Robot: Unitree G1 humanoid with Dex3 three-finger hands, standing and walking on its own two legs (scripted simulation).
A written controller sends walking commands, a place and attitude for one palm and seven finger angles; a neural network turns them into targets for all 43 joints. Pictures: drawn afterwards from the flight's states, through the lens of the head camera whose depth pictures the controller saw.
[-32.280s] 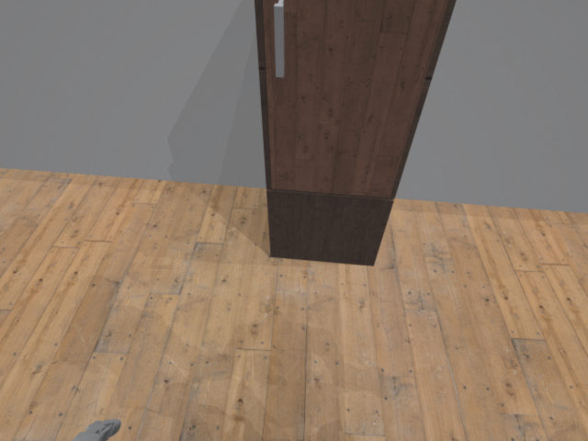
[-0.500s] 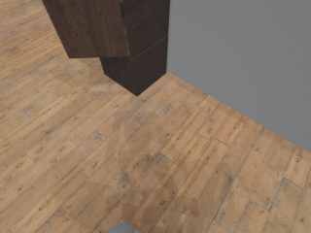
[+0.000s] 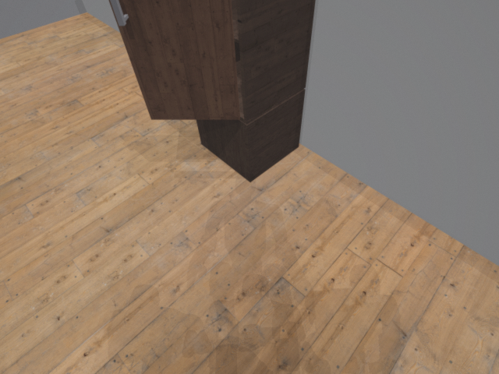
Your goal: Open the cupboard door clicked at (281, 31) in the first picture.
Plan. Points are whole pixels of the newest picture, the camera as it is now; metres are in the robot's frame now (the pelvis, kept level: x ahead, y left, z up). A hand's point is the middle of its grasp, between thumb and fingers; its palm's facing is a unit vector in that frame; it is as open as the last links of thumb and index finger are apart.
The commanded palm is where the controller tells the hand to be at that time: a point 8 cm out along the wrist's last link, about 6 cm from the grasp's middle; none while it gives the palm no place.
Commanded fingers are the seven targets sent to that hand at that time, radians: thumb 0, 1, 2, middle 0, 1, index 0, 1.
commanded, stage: take the last steps up to it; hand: left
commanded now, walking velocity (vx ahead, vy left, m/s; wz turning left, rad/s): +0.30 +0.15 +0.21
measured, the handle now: out of the picture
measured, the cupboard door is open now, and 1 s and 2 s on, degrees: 44 44 44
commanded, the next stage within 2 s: come to a stop and stand still in 1.20 s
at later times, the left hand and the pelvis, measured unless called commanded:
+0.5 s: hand out of the picture +0.04 +0.22 -0.18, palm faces +0.27 -0.95 -0.15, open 7.4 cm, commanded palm none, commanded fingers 0.00 0.90 0.90 -0.20 -0.30 -0.20 -0.30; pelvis +0.17 +0.09 -0.02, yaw +9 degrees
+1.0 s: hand (131, 217) +0.49 +0.34 -0.15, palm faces +0.06 -0.98 -0.20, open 7.4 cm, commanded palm none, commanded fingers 0.00 0.90 0.90 -0.20 -0.30 -0.20 -0.30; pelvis +0.37 +0.16 -0.01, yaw +4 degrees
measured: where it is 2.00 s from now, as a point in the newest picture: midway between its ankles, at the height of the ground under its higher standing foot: (211, 301)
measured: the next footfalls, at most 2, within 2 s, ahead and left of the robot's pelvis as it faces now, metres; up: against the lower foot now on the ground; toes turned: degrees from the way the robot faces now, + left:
left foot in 0.48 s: +0.26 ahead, +0.21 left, +0.00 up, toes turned +16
right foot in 1.00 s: +0.49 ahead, +0.07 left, +0.00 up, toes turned -4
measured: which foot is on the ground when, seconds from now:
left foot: down 0.00-0.00, up 0.02-0.46, down 0.48-1.00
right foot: down 0.00-0.48, up 0.50-0.98, down 1.00-1.00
